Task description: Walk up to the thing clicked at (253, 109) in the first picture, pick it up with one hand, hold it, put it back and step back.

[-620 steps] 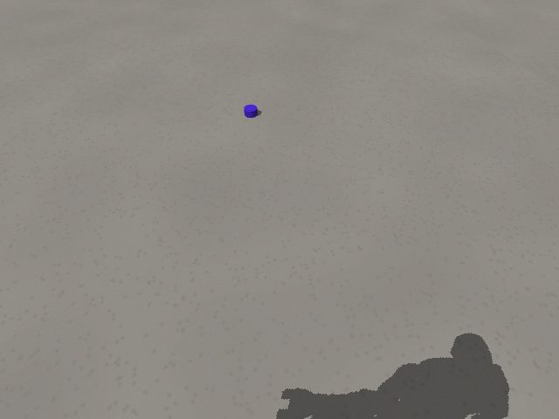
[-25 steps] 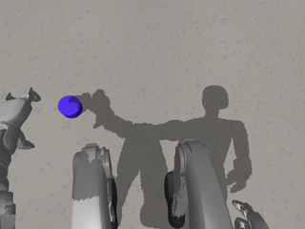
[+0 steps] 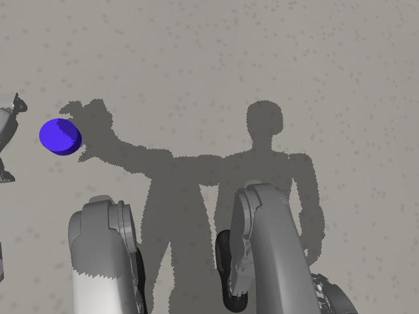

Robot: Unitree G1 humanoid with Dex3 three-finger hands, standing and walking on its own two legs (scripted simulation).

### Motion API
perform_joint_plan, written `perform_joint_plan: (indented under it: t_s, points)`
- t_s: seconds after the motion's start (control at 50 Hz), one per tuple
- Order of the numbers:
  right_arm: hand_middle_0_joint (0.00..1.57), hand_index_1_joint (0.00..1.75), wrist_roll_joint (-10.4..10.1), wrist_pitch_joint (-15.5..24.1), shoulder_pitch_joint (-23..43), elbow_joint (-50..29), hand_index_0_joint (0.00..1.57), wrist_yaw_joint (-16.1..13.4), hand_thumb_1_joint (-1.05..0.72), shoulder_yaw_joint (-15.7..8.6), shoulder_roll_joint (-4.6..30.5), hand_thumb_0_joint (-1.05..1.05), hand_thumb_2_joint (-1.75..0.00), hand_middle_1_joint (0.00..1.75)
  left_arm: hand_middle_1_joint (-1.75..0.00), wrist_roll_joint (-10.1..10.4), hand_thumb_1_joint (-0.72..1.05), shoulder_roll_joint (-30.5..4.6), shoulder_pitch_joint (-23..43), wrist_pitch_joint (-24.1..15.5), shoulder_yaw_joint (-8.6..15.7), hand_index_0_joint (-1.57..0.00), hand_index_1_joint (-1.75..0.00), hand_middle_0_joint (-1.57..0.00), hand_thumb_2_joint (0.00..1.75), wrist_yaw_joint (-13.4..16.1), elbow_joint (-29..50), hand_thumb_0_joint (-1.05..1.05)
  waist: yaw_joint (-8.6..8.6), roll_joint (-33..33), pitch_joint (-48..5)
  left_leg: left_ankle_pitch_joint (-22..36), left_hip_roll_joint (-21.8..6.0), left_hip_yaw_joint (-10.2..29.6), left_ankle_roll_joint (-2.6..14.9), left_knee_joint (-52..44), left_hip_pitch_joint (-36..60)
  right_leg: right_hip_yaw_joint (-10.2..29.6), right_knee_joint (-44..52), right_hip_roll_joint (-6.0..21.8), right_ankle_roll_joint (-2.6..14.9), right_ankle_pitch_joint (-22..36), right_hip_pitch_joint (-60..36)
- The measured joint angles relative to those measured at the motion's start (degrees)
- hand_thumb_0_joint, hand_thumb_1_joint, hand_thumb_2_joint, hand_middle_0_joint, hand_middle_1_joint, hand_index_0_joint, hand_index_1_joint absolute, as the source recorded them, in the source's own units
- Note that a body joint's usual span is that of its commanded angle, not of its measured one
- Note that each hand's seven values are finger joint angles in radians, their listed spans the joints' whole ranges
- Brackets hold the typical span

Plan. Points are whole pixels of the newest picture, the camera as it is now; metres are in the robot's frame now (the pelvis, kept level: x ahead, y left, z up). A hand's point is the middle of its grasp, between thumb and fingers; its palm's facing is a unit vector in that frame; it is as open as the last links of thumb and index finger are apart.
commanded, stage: rise first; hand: left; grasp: from above
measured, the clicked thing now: (61, 137) +0.49 +0.31 -0.32
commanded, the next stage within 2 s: approach in 0.66 s
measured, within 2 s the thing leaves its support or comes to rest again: neither
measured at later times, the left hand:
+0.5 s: hand (15, 143) +0.44 +0.35 -0.19, palm faces -0.45 -0.09 -0.89, open 14.2 cm
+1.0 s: hand (35, 136) +0.46 +0.33 -0.21, palm faces -0.45 -0.06 -0.89, open 14.1 cm
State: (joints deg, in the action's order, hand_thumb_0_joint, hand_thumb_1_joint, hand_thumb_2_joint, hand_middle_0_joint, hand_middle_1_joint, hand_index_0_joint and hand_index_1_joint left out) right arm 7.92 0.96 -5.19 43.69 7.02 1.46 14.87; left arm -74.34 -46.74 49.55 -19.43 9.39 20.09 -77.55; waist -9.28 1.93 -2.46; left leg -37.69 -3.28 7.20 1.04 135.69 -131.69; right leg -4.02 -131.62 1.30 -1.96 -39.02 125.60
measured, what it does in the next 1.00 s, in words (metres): stands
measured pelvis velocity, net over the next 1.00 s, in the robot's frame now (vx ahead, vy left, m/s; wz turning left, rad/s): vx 0.01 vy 0.00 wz -0.04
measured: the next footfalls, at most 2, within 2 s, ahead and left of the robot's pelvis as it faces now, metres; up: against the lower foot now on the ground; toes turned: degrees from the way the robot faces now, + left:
none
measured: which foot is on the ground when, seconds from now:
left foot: down 0.00-1.00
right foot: down 0.00-1.00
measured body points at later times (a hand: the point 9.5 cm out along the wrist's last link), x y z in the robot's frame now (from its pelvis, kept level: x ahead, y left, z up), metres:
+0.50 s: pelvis +0.00 +0.00 -0.02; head +0.25 +0.08 +0.35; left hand +0.46 +0.35 -0.14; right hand +0.06 -0.28 -0.12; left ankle +0.08 +0.13 -0.31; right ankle +0.10 -0.13 -0.31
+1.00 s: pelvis +0.01 +0.00 -0.03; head +0.26 +0.09 +0.33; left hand +0.48 +0.33 -0.16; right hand +0.07 -0.28 -0.12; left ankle +0.08 +0.13 -0.31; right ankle +0.10 -0.13 -0.31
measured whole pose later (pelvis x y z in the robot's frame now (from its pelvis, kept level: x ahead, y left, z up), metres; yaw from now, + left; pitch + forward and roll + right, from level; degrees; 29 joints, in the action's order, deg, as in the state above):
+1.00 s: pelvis +0.01 +0.00 -0.03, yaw -3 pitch +32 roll -10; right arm 11.5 3.1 -5.5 43.2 8.8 5.8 15.8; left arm -74.5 -50.9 55.7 -17.9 6.3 23.3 -84.0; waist -13.7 4.2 1.9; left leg -39.4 -3.3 10.1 0.2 142.1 -135.7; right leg -5.8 -136.5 0.2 -2.0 -39.7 129.1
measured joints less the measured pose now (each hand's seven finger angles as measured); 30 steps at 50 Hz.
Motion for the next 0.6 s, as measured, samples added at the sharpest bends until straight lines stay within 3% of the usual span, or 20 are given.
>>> perform_joint_plan:
  t_s: [0.2, 0.6]
  points:
    - [0.20, 0.29, 1.51, 0.10, -0.43, -0.37, 0.20, 0.58, -0.91, 1.08, 0.56, 0.00, -0.90, 0.30, -1.02, -0.03, -0.54, -1.91, 1.63, 1.48, 1.06, -0.07, -1.02, -0.08, 1.01, 0.62, -2.59, 0.00, -1.52, 0.47, 1.42, -0.56, -0.12, 1.02, -0.27, 2.26, -1.38, -0.64, -1.78, -0.42, 0.06, -0.18, 1.26]
    - [0.20, 0.29, 2.86, 0.19, -1.42, -0.40, 0.20, 1.18, -0.91, 3.54, 1.33, 0.00, -0.90, 0.30, -1.02, 0.47, -0.55, -4.88, 2.63, 0.39, 2.21, -0.07, -1.02, -0.08, 1.01, 1.33, -5.42, 0.00, -3.14, 0.93, 3.39, -0.89, -0.16, 2.55, -0.84, 5.12, -3.21, -1.63, -4.00, -0.97, 0.31, 0.06, 3.02]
